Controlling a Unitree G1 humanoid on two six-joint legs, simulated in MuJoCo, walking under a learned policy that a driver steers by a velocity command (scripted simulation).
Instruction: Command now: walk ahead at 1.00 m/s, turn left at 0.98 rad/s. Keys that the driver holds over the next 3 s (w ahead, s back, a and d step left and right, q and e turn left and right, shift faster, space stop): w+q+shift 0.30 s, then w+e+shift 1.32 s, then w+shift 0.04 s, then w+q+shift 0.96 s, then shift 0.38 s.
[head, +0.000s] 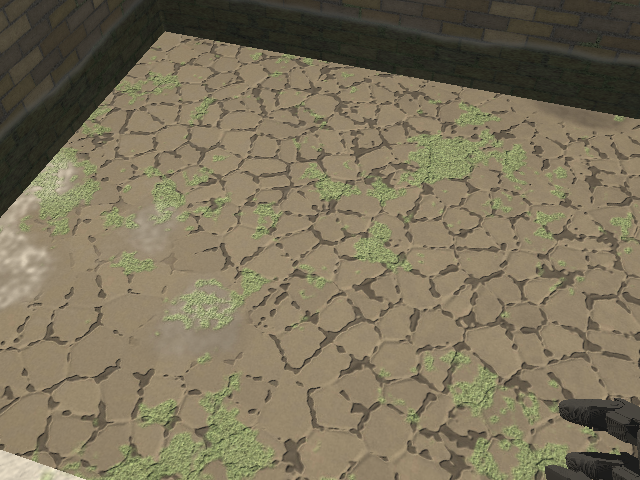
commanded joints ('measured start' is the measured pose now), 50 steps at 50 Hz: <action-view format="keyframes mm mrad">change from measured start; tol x32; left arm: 1 -87 135 45 -86 -1 -19 1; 50 -27 49 39 -102 -58 93 -34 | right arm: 1 -125 -23 11 -104 -2 -22 -5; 50 39 -10 1 -3 -32 -140 -66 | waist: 1 12 -92 -104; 7 -120 345 -229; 20 84 -365 -100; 31 -115 219 -136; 50 57 -182 -169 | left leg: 1 135 33 111 -132 -10 27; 6 447 -26 109 -318 208 156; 9 536 142 -474 -646 -58 308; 20 -235 -157 -106 -246 -204 49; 25 479 -51 89 -431 31 10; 32 610 199 -228 -759 -113 11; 47 367 292 97 -696 -44 66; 50 89 114 318 -293 63 -63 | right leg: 1 11 -215 107 -252 53 -40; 10 -419 99 208 595 -164 132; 18 377 112 125 -112 106 -16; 21 338 -218 749 -304 110 -197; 34 -255 131 295 294 -53 -14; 50 360 76 220 -46 198 -146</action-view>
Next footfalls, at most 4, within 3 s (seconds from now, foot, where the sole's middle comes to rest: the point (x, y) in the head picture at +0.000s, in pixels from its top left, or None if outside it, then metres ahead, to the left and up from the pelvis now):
0.08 left None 0.13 0.19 -0.75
0.36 right None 0.08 -0.03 -0.75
0.98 right None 0.08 0.02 -0.75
1.28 left None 0.16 0.23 -0.75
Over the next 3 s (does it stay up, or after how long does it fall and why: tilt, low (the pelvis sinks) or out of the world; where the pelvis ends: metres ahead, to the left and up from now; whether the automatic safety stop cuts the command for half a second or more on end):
stays up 0.01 0.09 0.00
